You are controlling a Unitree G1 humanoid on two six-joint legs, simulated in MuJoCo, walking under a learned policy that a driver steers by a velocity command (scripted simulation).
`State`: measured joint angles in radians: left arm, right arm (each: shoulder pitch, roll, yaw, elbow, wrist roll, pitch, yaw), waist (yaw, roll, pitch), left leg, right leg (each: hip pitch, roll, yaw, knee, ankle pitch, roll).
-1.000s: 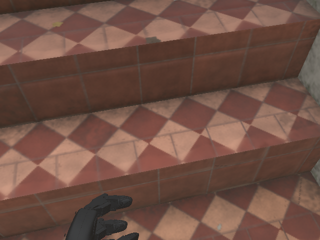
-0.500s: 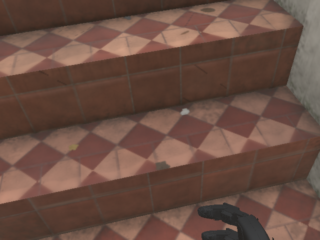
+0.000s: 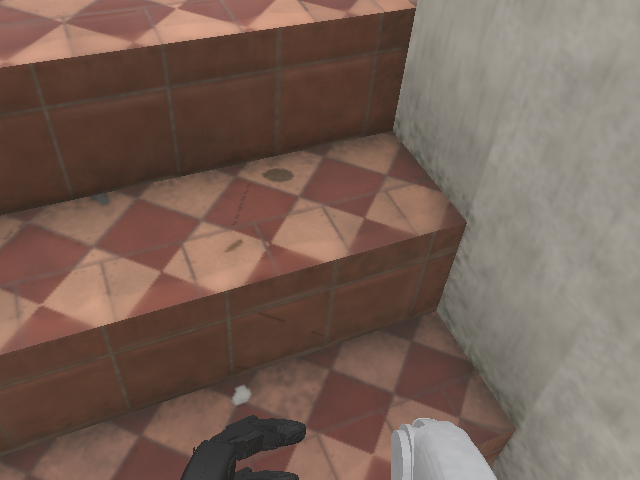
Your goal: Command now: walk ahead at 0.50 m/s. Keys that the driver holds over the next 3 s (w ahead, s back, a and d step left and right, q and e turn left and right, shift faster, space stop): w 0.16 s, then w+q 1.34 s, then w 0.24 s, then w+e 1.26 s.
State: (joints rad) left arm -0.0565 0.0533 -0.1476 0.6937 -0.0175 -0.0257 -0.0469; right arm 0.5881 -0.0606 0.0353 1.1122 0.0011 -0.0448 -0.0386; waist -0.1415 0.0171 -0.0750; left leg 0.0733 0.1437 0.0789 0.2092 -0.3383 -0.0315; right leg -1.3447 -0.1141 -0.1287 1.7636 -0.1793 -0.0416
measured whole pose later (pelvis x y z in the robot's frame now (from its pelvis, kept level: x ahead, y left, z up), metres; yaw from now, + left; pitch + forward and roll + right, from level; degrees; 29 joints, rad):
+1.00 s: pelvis +0.34 -0.01 +0.43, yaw +23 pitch +3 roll -10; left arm 0.06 0.05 -0.02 0.67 0.04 -0.05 0.11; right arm 0.36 -0.17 -0.01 0.81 -0.04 -0.03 0.02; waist -0.08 0.06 -0.08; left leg -0.49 -0.01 -0.22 0.66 -0.35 0.11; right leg -1.34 -0.09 -0.05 2.24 0.08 0.01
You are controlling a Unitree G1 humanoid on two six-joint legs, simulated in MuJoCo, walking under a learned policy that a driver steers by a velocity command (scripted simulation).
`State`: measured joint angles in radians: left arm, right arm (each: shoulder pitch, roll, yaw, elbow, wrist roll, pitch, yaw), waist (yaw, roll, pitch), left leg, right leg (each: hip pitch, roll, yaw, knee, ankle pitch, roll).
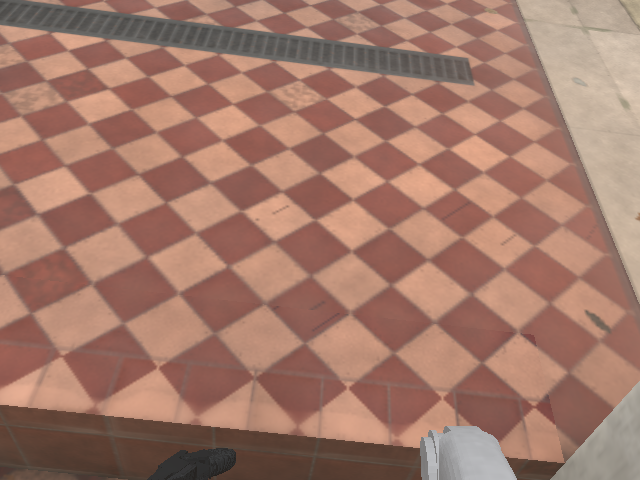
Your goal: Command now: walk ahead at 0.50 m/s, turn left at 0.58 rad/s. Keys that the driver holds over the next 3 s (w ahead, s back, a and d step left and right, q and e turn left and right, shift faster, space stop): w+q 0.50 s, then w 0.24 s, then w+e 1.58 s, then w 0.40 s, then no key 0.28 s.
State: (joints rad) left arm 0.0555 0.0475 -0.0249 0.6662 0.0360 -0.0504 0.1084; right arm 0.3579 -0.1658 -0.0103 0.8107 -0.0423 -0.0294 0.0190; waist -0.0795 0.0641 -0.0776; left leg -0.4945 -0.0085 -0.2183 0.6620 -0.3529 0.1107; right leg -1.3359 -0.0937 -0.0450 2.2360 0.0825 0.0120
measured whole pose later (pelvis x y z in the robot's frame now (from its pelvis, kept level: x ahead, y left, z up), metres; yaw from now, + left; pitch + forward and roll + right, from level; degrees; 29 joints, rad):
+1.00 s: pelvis +0.18 +0.13 +0.01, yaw +22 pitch +1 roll -7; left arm 0.09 -0.02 -0.10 0.67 -0.03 -0.03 0.02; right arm 0.49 -0.08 0.04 0.98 -0.06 0.00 0.02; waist -0.02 0.03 -0.09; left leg -0.12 0.12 0.07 0.45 -0.35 0.02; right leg -1.41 0.11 -0.03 2.42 -0.13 -0.09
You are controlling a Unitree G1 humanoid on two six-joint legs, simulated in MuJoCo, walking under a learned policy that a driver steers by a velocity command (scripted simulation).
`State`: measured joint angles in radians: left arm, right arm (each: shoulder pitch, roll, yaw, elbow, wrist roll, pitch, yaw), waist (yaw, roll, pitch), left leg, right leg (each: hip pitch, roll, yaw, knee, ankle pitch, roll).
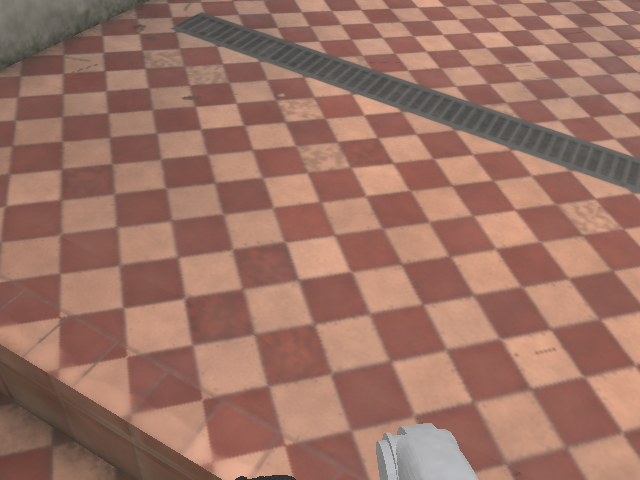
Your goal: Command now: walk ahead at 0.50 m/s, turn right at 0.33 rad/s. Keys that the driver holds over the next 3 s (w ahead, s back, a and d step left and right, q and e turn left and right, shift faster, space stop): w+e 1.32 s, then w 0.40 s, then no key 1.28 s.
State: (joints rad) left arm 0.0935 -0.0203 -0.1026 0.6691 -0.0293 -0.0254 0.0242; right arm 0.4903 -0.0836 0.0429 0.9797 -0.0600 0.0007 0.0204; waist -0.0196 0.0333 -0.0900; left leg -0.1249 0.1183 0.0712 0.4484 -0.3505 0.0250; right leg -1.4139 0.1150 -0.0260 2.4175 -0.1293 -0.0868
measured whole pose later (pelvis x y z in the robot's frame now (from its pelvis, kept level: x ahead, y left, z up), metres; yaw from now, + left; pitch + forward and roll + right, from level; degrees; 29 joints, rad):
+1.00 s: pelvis +0.12 +0.07 +0.16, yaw -36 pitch +1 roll -1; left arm 0.31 0.19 0.00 0.62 0.02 0.00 -0.02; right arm 0.20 -0.24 0.01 0.62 0.02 -0.06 0.01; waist 0.03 0.07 -0.08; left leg -0.66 0.06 -0.04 1.56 -0.35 -0.03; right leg -0.42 0.06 -0.10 0.84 -0.52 -0.12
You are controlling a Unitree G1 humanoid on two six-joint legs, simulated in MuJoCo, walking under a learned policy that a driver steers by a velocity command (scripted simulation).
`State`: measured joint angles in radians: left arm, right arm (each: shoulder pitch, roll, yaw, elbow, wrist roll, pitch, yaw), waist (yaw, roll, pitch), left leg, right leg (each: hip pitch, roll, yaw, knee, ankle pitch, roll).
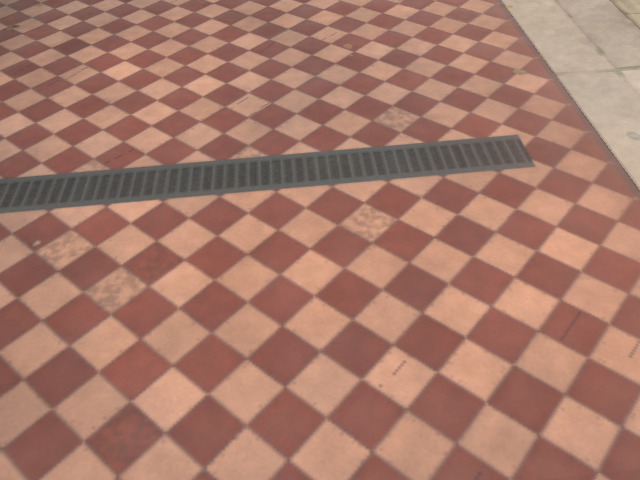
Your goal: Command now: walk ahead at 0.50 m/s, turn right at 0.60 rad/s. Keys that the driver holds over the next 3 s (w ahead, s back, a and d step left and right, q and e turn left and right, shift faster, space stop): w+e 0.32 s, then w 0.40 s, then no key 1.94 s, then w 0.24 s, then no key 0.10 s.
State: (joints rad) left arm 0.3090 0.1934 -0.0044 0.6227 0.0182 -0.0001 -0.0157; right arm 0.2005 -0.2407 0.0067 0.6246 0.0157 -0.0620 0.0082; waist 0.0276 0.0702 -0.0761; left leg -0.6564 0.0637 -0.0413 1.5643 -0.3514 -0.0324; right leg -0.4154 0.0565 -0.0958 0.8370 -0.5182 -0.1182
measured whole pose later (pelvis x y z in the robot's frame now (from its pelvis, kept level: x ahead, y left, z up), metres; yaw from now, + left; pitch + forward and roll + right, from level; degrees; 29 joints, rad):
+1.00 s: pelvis +0.28 -0.19 +0.22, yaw -19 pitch -1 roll +0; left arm 0.33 0.21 0.02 0.93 0.04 -0.06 -0.04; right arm 0.17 -0.22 -0.02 0.77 0.02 -0.05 -0.01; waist -0.02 0.03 -0.06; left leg -0.86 -0.03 -0.12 1.80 -0.04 0.14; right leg -0.45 -0.09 -0.23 0.84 -0.37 -0.07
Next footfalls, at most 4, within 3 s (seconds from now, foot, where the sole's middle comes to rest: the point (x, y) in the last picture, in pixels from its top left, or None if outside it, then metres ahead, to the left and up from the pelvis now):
0.38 left None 0.09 0.14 -0.74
0.76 right None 0.33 -0.31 -0.52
1.34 left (439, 438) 0.56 -0.14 -0.52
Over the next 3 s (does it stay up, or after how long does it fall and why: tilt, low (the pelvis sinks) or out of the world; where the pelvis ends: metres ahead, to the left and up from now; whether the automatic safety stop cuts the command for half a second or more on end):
stays up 0.50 -0.22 0.24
